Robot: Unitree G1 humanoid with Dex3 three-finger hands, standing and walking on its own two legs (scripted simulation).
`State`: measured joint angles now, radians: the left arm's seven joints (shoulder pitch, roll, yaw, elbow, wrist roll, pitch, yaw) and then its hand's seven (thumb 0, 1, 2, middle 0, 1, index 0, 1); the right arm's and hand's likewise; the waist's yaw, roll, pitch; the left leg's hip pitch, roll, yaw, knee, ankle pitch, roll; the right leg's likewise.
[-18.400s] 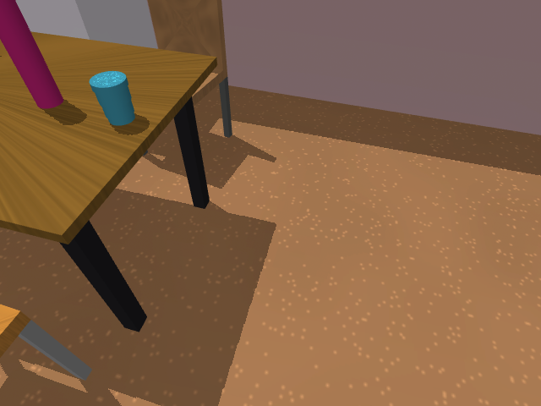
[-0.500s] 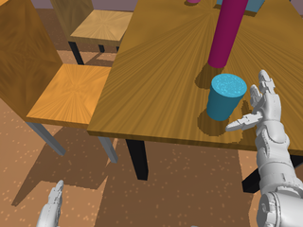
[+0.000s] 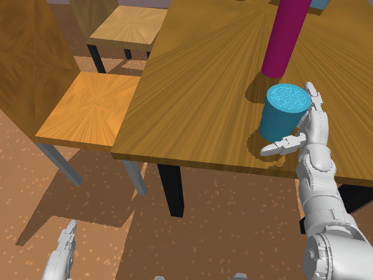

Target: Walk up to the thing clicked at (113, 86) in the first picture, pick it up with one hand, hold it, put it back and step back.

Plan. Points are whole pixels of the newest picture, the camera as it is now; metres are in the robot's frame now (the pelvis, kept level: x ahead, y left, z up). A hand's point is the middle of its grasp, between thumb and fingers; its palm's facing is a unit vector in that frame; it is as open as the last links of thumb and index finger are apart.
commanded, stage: close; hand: right
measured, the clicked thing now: (280, 116) +0.49 -0.18 +0.06
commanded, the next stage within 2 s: settle in 0.62 s
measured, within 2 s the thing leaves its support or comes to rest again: leaves its support in 1.08 s
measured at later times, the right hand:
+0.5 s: hand (286, 114) +0.48 -0.18 +0.09, palm faces +0.14 +0.99 +0.01, open 11.9 cm
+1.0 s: hand (287, 117) +0.47 -0.18 +0.08, palm faces +0.12 +0.99 +0.00, open 11.5 cm
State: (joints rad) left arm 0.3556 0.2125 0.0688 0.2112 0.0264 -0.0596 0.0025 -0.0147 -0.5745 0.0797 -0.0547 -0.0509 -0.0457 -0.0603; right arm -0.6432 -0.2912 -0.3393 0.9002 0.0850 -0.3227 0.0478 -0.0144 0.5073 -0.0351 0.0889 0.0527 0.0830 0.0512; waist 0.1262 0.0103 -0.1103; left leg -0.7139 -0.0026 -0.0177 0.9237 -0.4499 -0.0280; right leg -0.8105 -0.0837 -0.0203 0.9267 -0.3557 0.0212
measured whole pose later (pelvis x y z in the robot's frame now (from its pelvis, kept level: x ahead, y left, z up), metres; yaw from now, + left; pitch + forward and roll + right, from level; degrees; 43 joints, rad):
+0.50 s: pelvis +0.01 +0.00 +0.00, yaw +0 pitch +15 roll +2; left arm 0.36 0.22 0.08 0.21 0.03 -0.03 -0.01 -0.01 -0.54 0.06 -0.05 -0.06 -0.05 -0.05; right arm -0.70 -0.33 -0.34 0.94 0.08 -0.32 0.03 -0.01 0.35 -0.35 0.80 0.57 0.78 0.58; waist 0.13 0.01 -0.12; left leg -0.72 0.00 -0.02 0.91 -0.45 -0.03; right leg -0.82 -0.08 -0.02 0.93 -0.37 0.02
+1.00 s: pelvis +0.01 +0.00 +0.00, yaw +0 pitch +14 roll +1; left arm 0.35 0.23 0.10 0.21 0.01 0.00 0.00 -0.01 -0.52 0.05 -0.06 -0.06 -0.06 -0.05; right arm -0.64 -0.32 -0.34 0.86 0.08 -0.28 0.06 0.02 0.53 -1.03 0.69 0.94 0.62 0.99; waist 0.13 0.00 -0.11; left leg -0.69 0.00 -0.02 0.90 -0.45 -0.03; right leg -0.79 -0.08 -0.02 0.91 -0.36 0.02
